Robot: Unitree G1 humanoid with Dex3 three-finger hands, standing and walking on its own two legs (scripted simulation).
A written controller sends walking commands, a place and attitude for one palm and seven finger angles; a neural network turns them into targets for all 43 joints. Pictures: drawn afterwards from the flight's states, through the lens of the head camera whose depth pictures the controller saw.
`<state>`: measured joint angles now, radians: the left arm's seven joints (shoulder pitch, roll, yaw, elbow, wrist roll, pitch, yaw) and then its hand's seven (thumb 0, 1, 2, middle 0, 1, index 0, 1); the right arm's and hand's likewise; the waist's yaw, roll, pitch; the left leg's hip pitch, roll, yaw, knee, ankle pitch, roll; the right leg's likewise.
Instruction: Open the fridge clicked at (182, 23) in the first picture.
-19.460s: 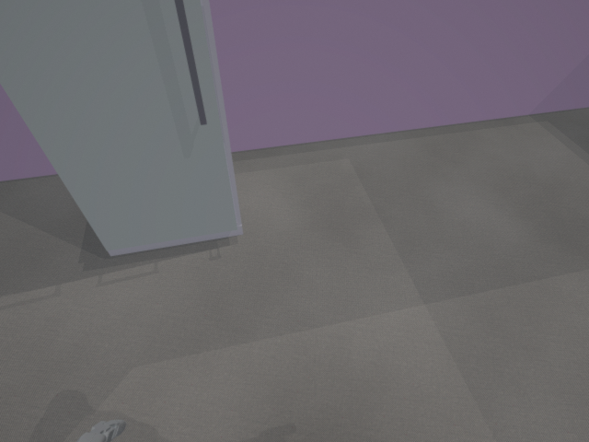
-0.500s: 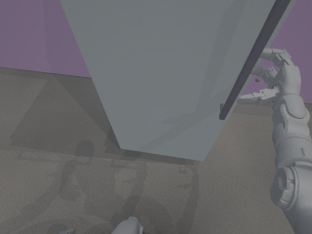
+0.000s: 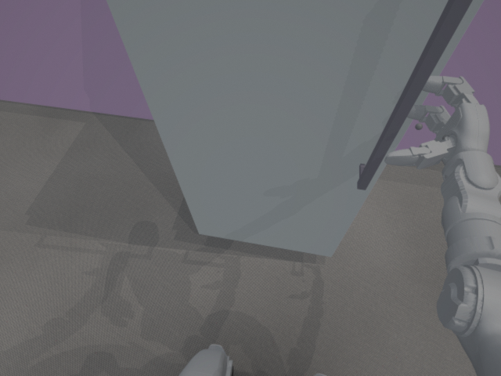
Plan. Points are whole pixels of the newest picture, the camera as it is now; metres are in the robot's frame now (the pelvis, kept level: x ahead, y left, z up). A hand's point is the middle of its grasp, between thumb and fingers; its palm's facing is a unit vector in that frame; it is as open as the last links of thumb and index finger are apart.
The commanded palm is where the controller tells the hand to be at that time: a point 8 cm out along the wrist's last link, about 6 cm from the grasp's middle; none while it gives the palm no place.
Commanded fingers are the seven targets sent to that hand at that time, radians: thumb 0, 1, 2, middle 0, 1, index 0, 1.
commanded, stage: slide the fingers in behind the handle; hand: right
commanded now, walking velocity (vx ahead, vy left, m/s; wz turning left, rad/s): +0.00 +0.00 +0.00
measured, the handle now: (407, 89) +0.54 -0.14 +0.15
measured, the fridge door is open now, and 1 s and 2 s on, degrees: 0 0 0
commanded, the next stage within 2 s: grip the handle and tug to test in 1.44 s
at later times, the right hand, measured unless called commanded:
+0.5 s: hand (401, 125) +0.49 -0.14 +0.12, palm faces +0.00 +1.00 -0.01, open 14.0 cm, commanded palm +0.46 -0.19 +0.13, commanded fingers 0.00 0.50 -0.30 0.30 1.20 0.30 1.20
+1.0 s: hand (390, 125) +0.49 -0.12 +0.13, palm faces -0.02 +1.00 +0.00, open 14.0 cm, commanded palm +0.46 -0.17 +0.13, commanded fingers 0.00 0.50 -0.30 0.30 1.20 0.30 1.20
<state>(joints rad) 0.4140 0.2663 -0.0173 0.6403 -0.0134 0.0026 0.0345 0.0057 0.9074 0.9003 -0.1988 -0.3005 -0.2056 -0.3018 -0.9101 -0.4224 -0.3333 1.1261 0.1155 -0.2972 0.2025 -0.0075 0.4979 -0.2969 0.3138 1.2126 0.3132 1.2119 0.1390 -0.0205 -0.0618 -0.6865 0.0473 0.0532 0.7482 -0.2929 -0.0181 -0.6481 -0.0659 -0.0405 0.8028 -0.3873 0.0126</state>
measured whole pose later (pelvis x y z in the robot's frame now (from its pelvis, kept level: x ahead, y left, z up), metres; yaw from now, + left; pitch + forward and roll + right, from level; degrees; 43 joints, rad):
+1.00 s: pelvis +0.01 +0.01 +0.00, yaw +0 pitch +12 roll +0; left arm 0.37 0.26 0.00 0.65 -0.01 0.00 0.02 0.01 0.91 0.90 -0.20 -0.30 -0.20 -0.30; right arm -0.87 -0.30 -0.26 1.06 0.11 -0.31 0.10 -0.01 0.50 -0.30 0.30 1.20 0.30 1.20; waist 0.11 -0.03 -0.07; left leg -0.65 0.05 0.06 0.75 -0.31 -0.01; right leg -0.60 -0.06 -0.04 0.78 -0.38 0.02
